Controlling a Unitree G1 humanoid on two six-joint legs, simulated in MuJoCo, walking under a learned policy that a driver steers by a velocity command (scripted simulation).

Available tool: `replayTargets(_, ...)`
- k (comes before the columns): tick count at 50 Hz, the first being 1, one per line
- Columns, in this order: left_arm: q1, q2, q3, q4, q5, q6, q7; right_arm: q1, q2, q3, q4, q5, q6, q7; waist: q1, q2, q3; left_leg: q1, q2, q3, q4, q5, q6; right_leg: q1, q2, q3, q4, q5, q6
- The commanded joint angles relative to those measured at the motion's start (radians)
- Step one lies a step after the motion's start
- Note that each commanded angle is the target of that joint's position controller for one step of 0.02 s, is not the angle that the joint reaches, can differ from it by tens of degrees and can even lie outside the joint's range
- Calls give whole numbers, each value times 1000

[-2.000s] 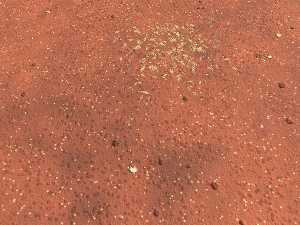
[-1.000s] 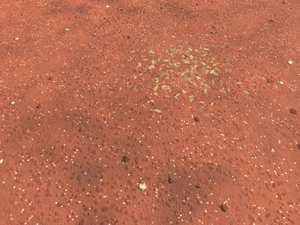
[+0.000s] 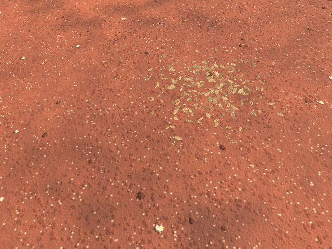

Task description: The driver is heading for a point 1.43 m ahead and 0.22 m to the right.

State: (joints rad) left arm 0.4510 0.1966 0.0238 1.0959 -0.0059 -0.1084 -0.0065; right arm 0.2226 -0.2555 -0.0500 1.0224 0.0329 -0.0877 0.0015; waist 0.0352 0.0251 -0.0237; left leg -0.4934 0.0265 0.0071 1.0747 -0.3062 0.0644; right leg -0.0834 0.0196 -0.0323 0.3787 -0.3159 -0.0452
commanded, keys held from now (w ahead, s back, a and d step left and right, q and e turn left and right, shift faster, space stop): w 1.00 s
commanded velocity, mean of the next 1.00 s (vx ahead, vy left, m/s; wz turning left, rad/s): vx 0.48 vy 0.00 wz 0.00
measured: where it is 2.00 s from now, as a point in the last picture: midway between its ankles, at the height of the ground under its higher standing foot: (186, 144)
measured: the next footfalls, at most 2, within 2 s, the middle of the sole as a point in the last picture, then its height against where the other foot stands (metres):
left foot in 0.30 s outside the picture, level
right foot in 0.82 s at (212, 221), level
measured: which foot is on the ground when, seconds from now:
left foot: up 0.00-0.28, down 0.30-0.84, up 0.86-1.00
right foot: down 0.00-0.32, up 0.34-0.80, down 0.82-1.00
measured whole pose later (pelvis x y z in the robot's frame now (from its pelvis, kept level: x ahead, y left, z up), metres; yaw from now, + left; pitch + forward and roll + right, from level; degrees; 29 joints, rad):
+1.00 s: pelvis +0.57 -0.02 +0.00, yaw +0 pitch +1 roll +0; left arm 0.22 0.24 0.06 0.92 0.00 -0.11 -0.03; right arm 0.25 -0.27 -0.05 0.97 0.02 -0.09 0.00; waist 0.01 0.03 0.03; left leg -0.47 0.07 -0.02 1.16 -0.32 0.05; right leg -0.28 0.04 -0.07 0.40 -0.14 -0.07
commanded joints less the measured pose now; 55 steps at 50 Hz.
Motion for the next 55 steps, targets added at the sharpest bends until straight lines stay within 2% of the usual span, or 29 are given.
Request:
replayTargets(1, 76, 87, 4, -25, 9, 5, 2, -120, -52, -14, -82, -9, -25, 17, 13, -121, 121, -358, 74, -9, -43, 117, -10, 193, -246, 245, -222, 324, -117)
replayTargets(5, 82, 137, 9, -46, 13, 19, 26, -306, 8, 14, -161, -9, -15, 26, 42, -108, 158, -222, 28, 53, -341, 264, -47, 49, -197, 132, -271, 382, -118)
replayTargets(10, 113, 168, 28, -32, -9, 17, 31, -401, -36, 17, -224, 2, -14, 43, 28, -133, 188, -124, 5, 48, -524, 320, -10, 101, -254, 104, -278, 449, -115)
replayTargets(12, 85, 185, 38, -39, -7, 24, 31, -350, -78, -1, -226, -1, -20, 47, -25, -149, 126, -27, -25, 56, -547, 284, 25, 176, -272, 83, -178, 729, -93)
replayTargets(14, 51, 192, 43, -53, 4, 41, 31, -106, -145, -41, -160, 3, -17, 37, -152, -173, -41, 283, -82, 89, -540, 258, 72, 165, -240, 39, 107, 1037, -57)
replayTargets(15, 29, 184, 36, -74, 12, 43, 28, 73, -188, -61, -113, 0, -10, 26, -229, -154, -149, 579, 7, -10, -514, 243, 114, -25, -207, 33, 348, 888, -29)
replayTargets(16, 145, 49, 1, -91, 13, 26, 12, 220, -280, -83, -85, -28, -2, 20, -183, 97, -338, 981, 299, -496, -569, 13, 284, -429, -31, 14, 783, 342, 37)
replayTargets(17, 129, 40, -3, -74, -7, -6, 3, 211, -213, -59, -74, -27, 1, 23, -180, 175, -401, 968, 376, -798, -776, -86, 312, -546, 39, 166, 983, -221, 24)
replayTargets(18, 16, 129, 23, -119, -40, -26, 1, 99, -157, -41, -84, -17, -6, 26, -154, 148, -203, 808, 328, -661, -810, -102, 250, -645, -27, 171, 1046, -185, -1)
replayTargets(19, -65, 155, 29, -145, -49, -34, 7, -4, -116, -28, -108, -16, -12, 28, -117, 66, -85, 619, 296, -500, -835, -11, 215, -633, -85, 136, 1011, -89, -14)
replayTargets(20, -100, 154, 38, -149, -38, -31, 17, -67, -82, -17, -115, -27, -21, 35, -78, 0, -19, 458, 257, -386, -866, 98, 192, -582, -125, 116, 948, -18, -15)
replayTargets(22, -53, 110, 44, -142, -20, -1, 26, -99, -46, -6, -105, -40, -30, 43, -12, 39, 8, 293, 192, -253, -919, 160, 168, -457, -171, 120, 861, 39, -15)
replayTargets(23, -42, 89, 43, -142, -19, 11, 29, -84, -50, -6, -94, -37, -31, 42, -1, 46, 22, 253, 182, -220, -942, 173, 175, -444, -178, 111, 830, 38, -11)
replayTargets(25, -98, 96, 48, -172, -12, 24, 32, -46, -83, -10, -73, -36, -35, 30, 4, 44, 64, 211, 177, -175, -980, 200, 190, -490, -190, 96, 752, 87, 10)
replayTargets(29, -282, 107, 49, -238, 2, 17, 24, 37, -122, -17, -57, -33, -26, 0, -38, 16, 93, 273, 161, -120, -992, 266, 172, -594, -187, 78, 476, 318, 42)
replayTargets(32, -406, 87, 36, -269, -5, 9, 9, 104, -141, -19, -44, -22, -20, -8, -81, 13, 97, 310, 142, -70, -986, 281, 145, -539, -140, 32, 284, 430, 44)
replayTargets(36, -513, 100, 30, -314, -16, 4, -16, 188, -150, -25, -13, -12, -1, -11, -110, 14, 117, 470, 202, -82, -925, 285, 135, -572, -119, 40, 173, 380, 27)
replayTargets(39, -479, 139, 41, -324, -17, -4, -30, 180, -169, -35, -11, -12, 17, -14, -67, 39, 85, 560, 240, -92, -831, 438, 108, -496, -90, 27, 129, 261, -13)
replayTargets(40, -400, 167, 55, -306, -17, -6, -30, 157, -173, -36, -19, -14, 23, -14, -16, 51, 35, 560, 221, -68, -731, 609, 91, -375, -57, -1, 112, 239, -34)
replayTargets(41, -231, 214, 82, -254, -15, -6, -25, 148, -150, -27, -27, -20, 29, -13, 60, 39, -68, 507, 165, -26, -534, 710, 64, -149, -34, -17, 110, 250, -65)
replayTargets(42, -38, 296, 104, -215, -2, -4, -16, 165, -110, -8, -54, -40, 29, -14, 114, -69, -231, 302, 99, 26, -209, 473, 28, 169, -214, 189, 140, 264, -133)
replayTargets(43, 20, 354, 116, -185, 0, 1, -25, 294, 31, 30, -52, -32, 5, -2, 42, -347, -354, -97, -94, 6, 123, -186, -33, 490, -419, 680, 2, 38, -288)
replayTargets(44, 2, 247, 85, -197, -4, -1, -26, 228, -81, 6, -45, -8, -19, 2, 75, -236, -325, -207, -51, -133, 241, -262, -13, 471, -399, 746, -73, -48, -252)
replayTargets(45, -92, 208, 72, -215, -4, -5, -22, 129, -137, -9, -78, 15, -35, 4, 61, -188, -181, -269, -1, -118, 257, -176, 6, 345, -372, 591, -83, 18, -207)
replayTargets(46, -178, 190, 63, -236, 2, -6, -21, 76, -134, -9, -89, 12, -40, -3, 31, -100, -106, -233, 53, -89, 218, -81, 5, 198, -339, 471, -106, 152, -191)
replayTargets(47, -227, 166, 57, -241, 9, -7, -24, 49, -126, -16, -91, -5, -35, -8, 4, -67, -50, -193, 85, -82, 158, -25, 0, 78, -305, 384, -135, 246, -184)
replayTargets(49, -241, 133, 49, -229, 17, -12, -28, 84, -85, -18, -83, -11, -10, -9, -43, -94, -31, -97, 117, -86, 86, 27, -5, -25, -260, 290, -190, 303, -177)
replayTargets(51, -212, 153, 53, -210, 11, -16, -23, 77, -62, -18, -86, -14, 9, -11, -56, -88, 0, -109, 126, -72, 21, 56, -20, -63, -251, 232, -228, 348, -190)
replayTargets(55, -153, 183, 61, -184, 8, -5, 1, -68, -63, -22, -137, -28, 13, -9, -30, -71, 51, -214, 128, -60, -195, 246, -53, -39, -237, 162, -269, 371, -184)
